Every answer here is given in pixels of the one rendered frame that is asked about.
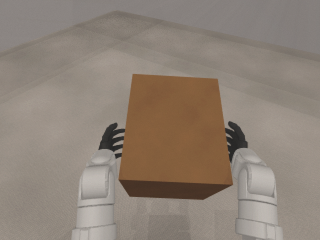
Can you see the left robot hand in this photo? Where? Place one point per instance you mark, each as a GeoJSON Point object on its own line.
{"type": "Point", "coordinates": [108, 141]}

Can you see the left robot forearm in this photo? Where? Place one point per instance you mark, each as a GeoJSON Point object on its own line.
{"type": "Point", "coordinates": [96, 198]}

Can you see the right robot forearm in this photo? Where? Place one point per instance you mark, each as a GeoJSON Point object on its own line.
{"type": "Point", "coordinates": [257, 197]}

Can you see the right robot hand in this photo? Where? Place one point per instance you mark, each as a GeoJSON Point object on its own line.
{"type": "Point", "coordinates": [237, 141]}

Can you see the carton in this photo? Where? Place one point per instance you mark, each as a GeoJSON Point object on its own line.
{"type": "Point", "coordinates": [175, 143]}

